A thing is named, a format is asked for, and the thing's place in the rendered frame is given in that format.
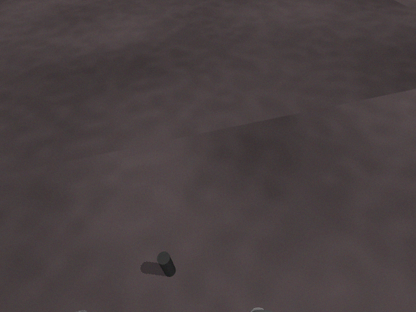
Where can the can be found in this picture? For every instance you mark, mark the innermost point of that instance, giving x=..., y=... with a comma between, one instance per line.
x=166, y=264

